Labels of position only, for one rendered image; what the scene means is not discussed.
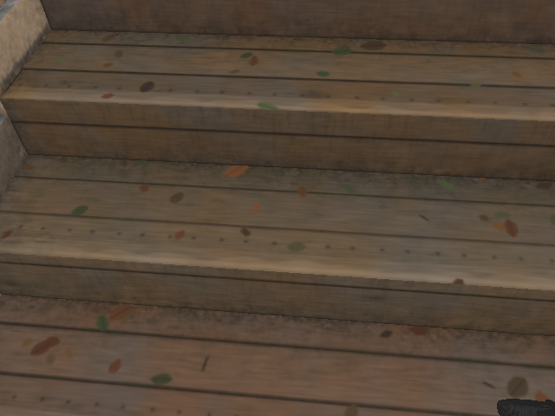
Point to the right robot hand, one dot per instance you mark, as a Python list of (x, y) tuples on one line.
[(517, 407)]

